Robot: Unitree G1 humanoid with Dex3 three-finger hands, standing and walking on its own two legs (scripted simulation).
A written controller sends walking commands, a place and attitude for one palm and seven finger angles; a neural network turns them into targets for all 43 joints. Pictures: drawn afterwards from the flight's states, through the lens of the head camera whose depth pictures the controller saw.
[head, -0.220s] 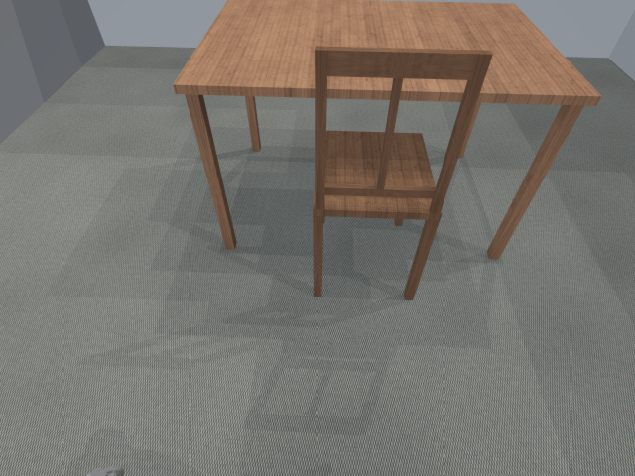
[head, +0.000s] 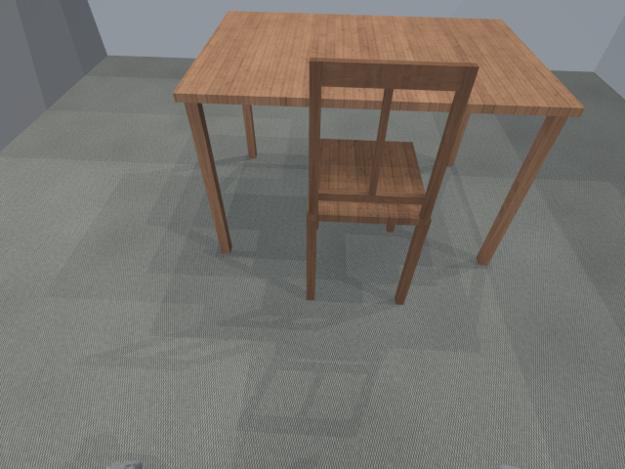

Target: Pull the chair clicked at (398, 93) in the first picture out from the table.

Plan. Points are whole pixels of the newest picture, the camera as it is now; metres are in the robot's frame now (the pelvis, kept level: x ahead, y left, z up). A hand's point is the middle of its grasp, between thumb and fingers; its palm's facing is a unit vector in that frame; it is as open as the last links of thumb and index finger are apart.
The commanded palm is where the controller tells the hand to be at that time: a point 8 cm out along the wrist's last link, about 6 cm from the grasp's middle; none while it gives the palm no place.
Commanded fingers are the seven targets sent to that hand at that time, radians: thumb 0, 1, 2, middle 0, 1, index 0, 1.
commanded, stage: stand and wait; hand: left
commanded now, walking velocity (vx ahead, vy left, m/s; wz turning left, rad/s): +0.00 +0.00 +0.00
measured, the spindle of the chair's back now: (379, 146) +0.89 -0.12 -0.07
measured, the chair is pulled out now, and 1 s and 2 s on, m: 0.00 0.00 0.00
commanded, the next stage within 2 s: look at it before walking up in 0.60 s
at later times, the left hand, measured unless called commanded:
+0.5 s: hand out of the picture +0.05 +0.24 -0.15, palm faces -0.01 -0.94 -0.34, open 7.4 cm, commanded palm none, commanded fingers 0.00 0.90 0.90 -0.20 -0.30 -0.20 -0.30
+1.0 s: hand out of the picture +0.06 +0.23 -0.15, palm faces -0.02 -0.95 -0.32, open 7.4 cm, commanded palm none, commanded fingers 0.00 0.90 0.90 -0.20 -0.30 -0.20 -0.30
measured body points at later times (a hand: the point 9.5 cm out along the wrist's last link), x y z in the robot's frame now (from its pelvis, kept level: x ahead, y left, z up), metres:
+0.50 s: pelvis -0.01 -0.01 +0.00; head -0.01 -0.01 +0.45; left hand +0.05 +0.29 -0.13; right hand +0.05 -0.30 -0.13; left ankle -0.01 +0.11 -0.74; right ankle -0.01 -0.13 -0.74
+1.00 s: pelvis -0.01 -0.01 +0.01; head -0.01 -0.01 +0.46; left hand +0.06 +0.28 -0.13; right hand +0.06 -0.30 -0.13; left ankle -0.01 +0.11 -0.74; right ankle -0.01 -0.13 -0.74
